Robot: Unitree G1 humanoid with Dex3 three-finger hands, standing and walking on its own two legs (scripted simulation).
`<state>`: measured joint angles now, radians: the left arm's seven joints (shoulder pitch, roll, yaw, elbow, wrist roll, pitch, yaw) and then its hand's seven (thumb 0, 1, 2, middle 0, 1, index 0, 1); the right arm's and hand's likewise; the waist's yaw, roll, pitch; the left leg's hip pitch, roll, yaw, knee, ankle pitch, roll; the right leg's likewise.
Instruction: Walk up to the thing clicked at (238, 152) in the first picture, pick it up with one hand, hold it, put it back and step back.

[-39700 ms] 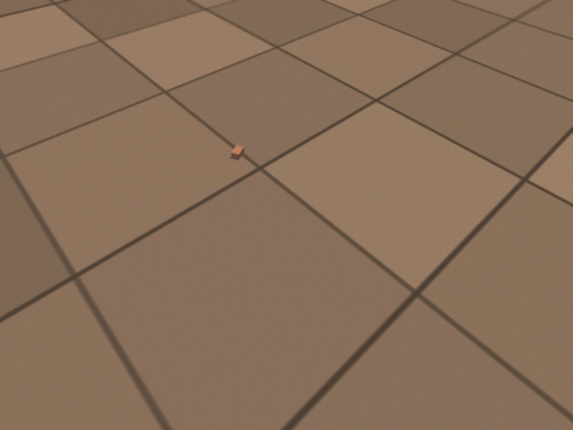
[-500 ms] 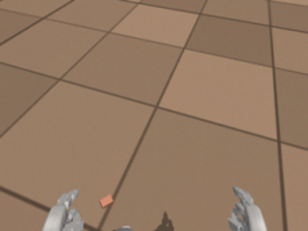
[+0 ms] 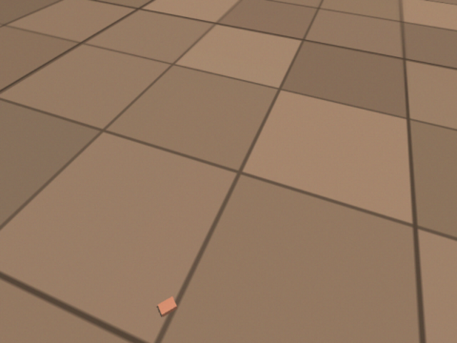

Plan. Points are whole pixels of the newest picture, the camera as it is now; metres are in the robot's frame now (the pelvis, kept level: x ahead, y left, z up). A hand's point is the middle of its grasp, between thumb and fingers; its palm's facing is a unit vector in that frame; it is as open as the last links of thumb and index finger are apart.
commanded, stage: stand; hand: left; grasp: from above
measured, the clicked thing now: (167, 306) +0.40 +0.24 -0.76
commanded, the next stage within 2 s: step back in 1.98 s
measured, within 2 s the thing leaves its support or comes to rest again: neither
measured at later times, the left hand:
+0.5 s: hand out of the picture +0.02 +0.22 -0.16, palm faces +0.02 -0.94 -0.33, open 7.4 cm
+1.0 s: hand out of the picture +0.07 +0.20 -0.16, palm faces +0.01 -0.95 -0.31, open 7.4 cm
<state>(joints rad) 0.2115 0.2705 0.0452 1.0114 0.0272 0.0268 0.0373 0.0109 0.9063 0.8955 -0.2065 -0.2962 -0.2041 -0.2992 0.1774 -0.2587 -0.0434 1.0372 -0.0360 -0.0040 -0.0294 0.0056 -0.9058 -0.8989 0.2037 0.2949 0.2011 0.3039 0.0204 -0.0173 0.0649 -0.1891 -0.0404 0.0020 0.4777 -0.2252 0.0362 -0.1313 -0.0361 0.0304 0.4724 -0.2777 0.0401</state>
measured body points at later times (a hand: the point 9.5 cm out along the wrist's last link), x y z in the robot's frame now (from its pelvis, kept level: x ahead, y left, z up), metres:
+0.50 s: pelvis -0.01 -0.01 +0.01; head -0.02 -0.02 +0.46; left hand +0.02 +0.27 -0.13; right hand +0.05 -0.30 -0.14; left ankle +0.02 +0.09 -0.74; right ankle -0.01 -0.15 -0.74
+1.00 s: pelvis +0.00 -0.02 +0.01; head +0.01 -0.03 +0.46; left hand +0.07 +0.25 -0.13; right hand +0.06 -0.31 -0.14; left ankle +0.02 +0.09 -0.74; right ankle -0.01 -0.15 -0.74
